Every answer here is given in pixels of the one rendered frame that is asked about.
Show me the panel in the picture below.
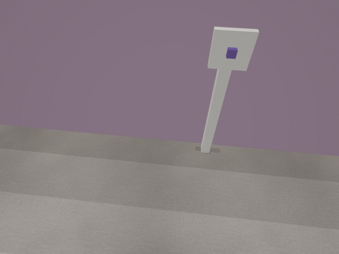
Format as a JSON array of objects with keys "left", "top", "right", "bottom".
[{"left": 201, "top": 26, "right": 259, "bottom": 153}]

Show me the button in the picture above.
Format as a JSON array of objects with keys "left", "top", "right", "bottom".
[{"left": 226, "top": 47, "right": 238, "bottom": 59}]

